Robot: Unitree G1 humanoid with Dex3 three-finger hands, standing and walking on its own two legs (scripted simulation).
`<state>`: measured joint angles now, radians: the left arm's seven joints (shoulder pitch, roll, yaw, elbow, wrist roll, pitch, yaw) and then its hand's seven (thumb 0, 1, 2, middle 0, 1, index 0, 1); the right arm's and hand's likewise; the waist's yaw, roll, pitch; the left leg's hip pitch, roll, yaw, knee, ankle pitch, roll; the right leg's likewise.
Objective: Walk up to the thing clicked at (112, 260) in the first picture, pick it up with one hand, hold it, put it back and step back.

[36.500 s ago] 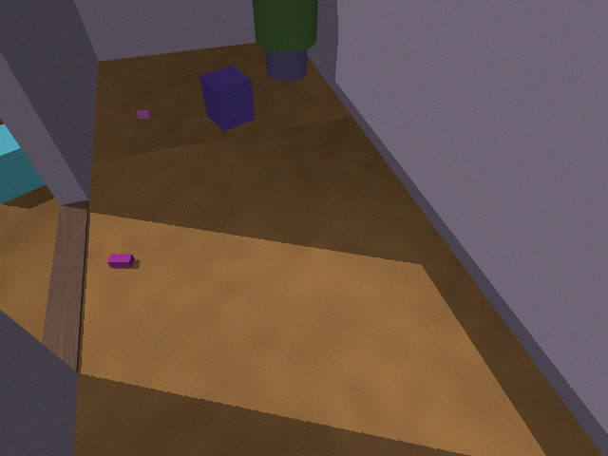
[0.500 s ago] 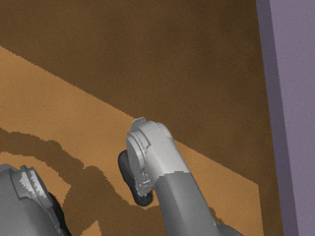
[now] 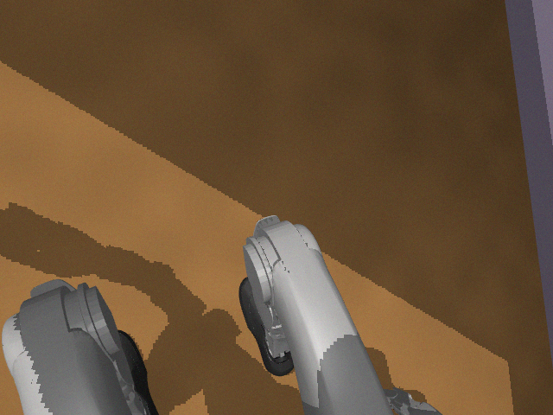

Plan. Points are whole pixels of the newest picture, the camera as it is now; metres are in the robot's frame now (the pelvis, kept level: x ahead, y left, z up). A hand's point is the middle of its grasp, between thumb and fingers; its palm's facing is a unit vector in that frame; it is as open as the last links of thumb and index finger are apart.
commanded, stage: lift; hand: left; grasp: from above
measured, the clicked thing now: out of the picture +0.47 +0.33 -0.22
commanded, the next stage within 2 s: hold in 1.62 s
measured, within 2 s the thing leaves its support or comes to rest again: neither
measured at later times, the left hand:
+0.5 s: hand out of the picture +0.42 +0.33 -0.04, palm faces -0.12 -0.39 -0.91, open 9.8 cm
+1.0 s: hand out of the picture +0.36 +0.28 +0.18, palm faces -0.19 -0.39 -0.90, open 9.9 cm
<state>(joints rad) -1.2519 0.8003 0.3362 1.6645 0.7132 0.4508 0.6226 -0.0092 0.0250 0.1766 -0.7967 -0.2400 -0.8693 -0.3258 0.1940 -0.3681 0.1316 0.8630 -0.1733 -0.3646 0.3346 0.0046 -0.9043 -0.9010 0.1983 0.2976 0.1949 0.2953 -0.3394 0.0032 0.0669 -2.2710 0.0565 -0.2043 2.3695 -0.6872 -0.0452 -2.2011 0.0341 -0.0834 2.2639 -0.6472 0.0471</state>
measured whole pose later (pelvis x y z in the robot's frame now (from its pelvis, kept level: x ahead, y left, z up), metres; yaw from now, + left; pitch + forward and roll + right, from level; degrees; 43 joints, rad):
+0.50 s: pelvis +0.00 -0.01 +0.06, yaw +5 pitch +35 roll -3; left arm -1.03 0.53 0.23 1.40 0.65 0.55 0.48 0.00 0.03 0.12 -0.84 -0.19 -0.91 -0.29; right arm 0.17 -0.31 -0.01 0.90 -0.08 -0.25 0.24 0.01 -0.91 -0.90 0.20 0.30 0.20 0.30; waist -0.19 0.07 -0.17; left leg -2.09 0.06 -0.10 2.14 -0.67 -0.04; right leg -2.06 0.01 -0.01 2.10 -0.66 0.03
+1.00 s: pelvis +0.03 -0.02 +0.25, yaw +8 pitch +25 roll -1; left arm -0.70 0.28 -0.02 1.08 0.57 0.75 0.41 -0.01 0.00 0.23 -0.82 -0.20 -0.89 -0.31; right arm 0.15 -0.27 0.02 0.89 0.03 -0.19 0.04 0.01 -0.90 -0.90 0.20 0.30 0.20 0.30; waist -0.09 0.05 -0.23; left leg -1.37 0.08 -0.05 1.50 -0.57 -0.06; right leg -1.36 0.00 -0.02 1.49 -0.58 -0.01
